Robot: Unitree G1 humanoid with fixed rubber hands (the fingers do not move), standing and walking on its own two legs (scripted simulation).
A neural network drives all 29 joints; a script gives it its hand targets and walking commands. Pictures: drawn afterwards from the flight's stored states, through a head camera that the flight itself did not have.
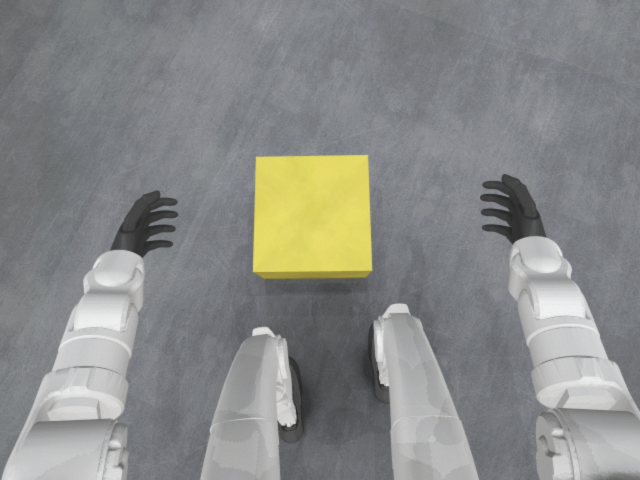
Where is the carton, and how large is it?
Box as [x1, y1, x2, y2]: [253, 155, 371, 278]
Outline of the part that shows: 367,155 256,157 253,271 264,278 365,277 370,272 371,250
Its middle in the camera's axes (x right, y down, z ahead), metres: -0.02 -0.05 +1.00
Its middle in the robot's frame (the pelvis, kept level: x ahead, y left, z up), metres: +0.51 +0.04 -0.58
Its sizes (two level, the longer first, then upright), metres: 0.285 0.276 0.169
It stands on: the floor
